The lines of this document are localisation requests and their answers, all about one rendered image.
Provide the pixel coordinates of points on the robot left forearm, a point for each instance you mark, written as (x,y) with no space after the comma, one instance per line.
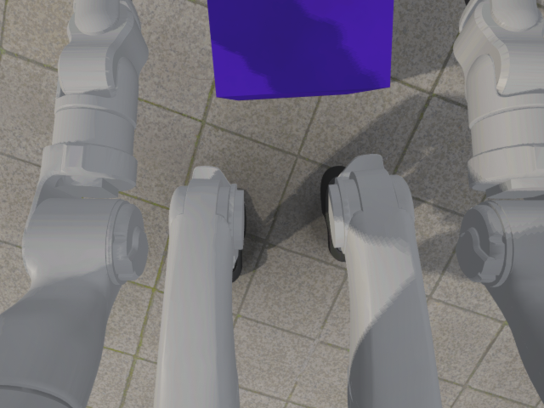
(95,107)

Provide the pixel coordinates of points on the robot left upper arm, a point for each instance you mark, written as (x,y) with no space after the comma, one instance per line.
(78,252)

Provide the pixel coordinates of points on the left robot shin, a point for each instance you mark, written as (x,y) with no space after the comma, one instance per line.
(178,198)

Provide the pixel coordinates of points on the robot right forearm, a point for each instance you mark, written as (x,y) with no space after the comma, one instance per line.
(501,51)

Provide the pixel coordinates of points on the carton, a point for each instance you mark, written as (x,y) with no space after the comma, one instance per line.
(272,49)

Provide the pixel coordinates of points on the robot right upper arm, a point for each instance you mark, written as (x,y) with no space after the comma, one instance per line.
(501,245)

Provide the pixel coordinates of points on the left robot foot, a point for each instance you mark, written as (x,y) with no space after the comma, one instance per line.
(238,265)

